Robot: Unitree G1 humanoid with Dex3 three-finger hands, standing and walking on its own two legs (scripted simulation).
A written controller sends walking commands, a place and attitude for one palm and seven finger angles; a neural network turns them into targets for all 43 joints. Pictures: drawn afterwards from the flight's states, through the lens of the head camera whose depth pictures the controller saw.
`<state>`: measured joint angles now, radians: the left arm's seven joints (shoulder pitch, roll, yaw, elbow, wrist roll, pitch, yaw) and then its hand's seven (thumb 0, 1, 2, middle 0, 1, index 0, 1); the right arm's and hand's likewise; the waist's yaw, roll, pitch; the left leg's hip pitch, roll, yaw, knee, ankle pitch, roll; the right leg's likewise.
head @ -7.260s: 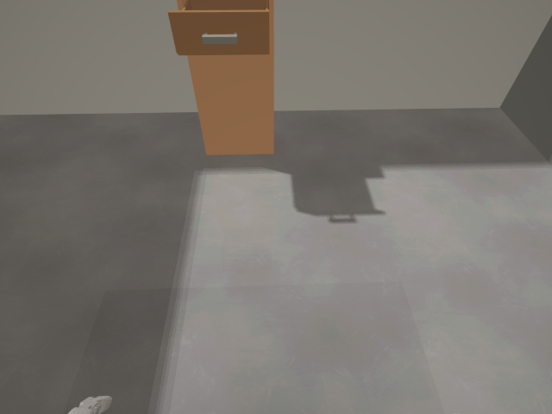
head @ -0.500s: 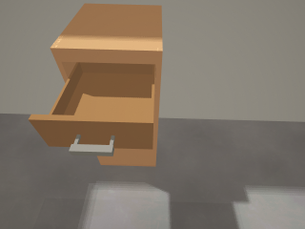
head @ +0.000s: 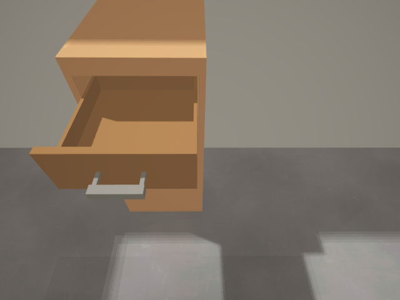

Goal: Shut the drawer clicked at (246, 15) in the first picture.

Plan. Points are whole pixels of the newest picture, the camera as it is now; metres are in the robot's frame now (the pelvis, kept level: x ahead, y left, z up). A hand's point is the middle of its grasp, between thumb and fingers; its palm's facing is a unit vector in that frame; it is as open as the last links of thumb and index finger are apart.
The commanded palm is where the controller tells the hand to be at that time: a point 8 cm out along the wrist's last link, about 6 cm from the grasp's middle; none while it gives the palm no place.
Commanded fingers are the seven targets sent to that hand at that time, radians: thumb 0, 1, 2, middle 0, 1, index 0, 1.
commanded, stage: come to a stop and stand still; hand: left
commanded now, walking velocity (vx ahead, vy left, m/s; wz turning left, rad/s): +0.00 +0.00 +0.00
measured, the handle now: (118, 184) +0.35 +0.20 +0.01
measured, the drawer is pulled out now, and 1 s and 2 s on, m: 0.28 0.28 0.28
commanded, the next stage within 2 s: look again from close up in 0.38 s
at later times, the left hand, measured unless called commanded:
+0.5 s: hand out of the picture -0.02 +0.18 -0.16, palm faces -0.02 -0.97 -0.22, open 7.4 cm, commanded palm none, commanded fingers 0.00 0.90 0.90 -0.20 -0.30 -0.20 -0.30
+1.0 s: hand out of the picture +0.00 +0.15 -0.16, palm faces +0.01 -0.98 -0.20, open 7.4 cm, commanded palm none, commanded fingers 0.00 0.90 0.90 -0.20 -0.30 -0.20 -0.30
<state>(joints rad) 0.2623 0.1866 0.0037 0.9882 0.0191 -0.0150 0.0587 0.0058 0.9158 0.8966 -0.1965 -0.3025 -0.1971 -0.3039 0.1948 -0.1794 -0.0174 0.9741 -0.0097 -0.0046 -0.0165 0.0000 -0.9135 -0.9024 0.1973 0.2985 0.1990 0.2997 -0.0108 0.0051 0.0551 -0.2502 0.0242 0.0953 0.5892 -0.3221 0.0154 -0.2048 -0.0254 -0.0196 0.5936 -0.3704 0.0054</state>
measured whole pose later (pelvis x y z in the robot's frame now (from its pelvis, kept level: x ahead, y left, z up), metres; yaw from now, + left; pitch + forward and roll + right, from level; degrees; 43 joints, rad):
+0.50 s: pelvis -0.02 +0.00 +0.01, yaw +0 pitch -1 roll +1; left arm 0.30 0.18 -0.03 1.06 0.01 0.00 0.03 0.00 0.91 0.90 -0.20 -0.30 -0.20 -0.30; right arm 0.30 -0.19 0.02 1.10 -0.01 0.00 -0.01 0.00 -0.91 -0.90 0.20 0.30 0.20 0.30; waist -0.01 0.01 0.05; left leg -0.23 0.01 0.11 0.45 -0.22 0.02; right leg -0.20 -0.03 -0.01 0.50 -0.29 0.01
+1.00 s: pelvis +0.00 -0.02 +0.01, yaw +0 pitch -1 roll +1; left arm 0.28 0.16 -0.02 1.11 0.01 -0.02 0.03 0.00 0.91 0.90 -0.20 -0.30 -0.20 -0.30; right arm 0.23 -0.16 0.01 1.14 -0.01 -0.02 -0.03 0.00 -0.92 -0.90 0.20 0.30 0.20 0.30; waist 0.00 -0.01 0.03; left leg -0.18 0.03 0.09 0.43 -0.23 -0.01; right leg -0.15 -0.01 -0.03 0.46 -0.30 -0.02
